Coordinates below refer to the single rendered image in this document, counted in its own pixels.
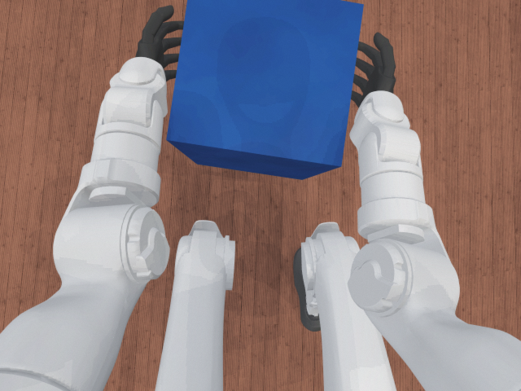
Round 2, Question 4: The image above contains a right robot forearm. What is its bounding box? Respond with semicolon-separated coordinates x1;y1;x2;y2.
349;90;451;262

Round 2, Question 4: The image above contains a left robot shin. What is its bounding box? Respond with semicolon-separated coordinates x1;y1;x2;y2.
174;220;223;274

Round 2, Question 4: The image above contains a right robot foot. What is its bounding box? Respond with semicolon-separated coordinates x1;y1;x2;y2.
293;248;321;332

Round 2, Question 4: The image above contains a right robot hand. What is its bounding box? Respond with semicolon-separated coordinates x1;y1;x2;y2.
351;33;396;108

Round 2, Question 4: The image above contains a robot left upper arm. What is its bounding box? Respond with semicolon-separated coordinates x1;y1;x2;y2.
0;204;170;391

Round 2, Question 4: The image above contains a carton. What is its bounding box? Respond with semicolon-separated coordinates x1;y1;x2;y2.
166;0;364;180

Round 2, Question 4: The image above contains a left robot forearm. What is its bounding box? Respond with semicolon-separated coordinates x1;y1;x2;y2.
53;57;168;271

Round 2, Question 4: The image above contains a robot right upper arm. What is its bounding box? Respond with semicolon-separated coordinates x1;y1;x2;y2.
348;239;521;391

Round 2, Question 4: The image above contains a left robot hand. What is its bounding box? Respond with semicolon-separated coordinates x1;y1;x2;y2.
135;5;184;81

